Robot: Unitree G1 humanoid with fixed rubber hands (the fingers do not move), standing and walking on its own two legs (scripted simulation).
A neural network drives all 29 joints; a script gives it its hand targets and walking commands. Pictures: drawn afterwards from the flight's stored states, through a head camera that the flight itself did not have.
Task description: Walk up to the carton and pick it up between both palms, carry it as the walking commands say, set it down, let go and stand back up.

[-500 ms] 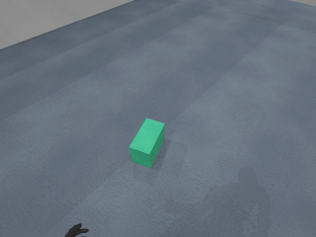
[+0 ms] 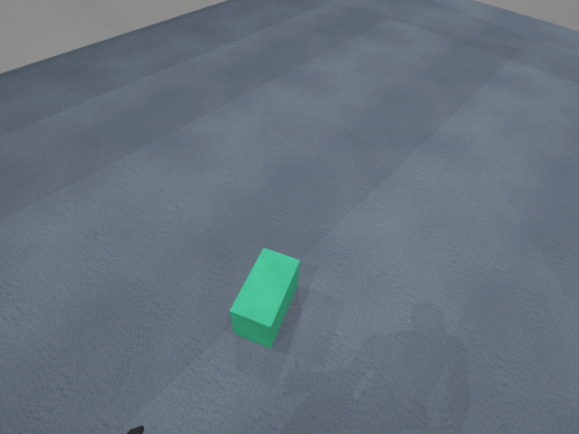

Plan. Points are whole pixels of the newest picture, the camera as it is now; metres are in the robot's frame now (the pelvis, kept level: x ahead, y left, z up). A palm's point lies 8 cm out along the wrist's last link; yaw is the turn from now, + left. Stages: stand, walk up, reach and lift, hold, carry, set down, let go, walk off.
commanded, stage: walk up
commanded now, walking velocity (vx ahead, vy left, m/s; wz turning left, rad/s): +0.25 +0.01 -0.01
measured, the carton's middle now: (267, 297) +0.66 +0.06 -0.68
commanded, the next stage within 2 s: none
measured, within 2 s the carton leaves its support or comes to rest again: neither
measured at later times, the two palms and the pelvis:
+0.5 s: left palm out of the picture +0.13 +0.26 -0.14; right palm out of the picture +0.08 -0.25 -0.13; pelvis +0.09 +0.01 +0.00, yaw -1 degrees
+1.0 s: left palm (135, 408) +0.20 +0.24 -0.14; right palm out of the picture +0.13 -0.25 -0.13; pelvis +0.14 +0.00 +0.00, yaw -2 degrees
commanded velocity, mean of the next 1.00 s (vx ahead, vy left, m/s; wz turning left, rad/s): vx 0.17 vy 0.01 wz -0.01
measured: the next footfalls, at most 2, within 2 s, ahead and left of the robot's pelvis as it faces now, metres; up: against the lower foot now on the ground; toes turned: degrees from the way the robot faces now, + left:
right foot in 0.08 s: +0.08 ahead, -0.15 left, +0.00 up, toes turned -2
left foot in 0.38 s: +0.11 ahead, +0.12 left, +0.00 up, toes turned +7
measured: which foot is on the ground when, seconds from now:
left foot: down 0.00-0.10, up 0.12-0.36, down 0.38-1.00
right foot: up 0.00-0.06, down 0.08-0.40, up 0.42-0.68, down 0.70-1.00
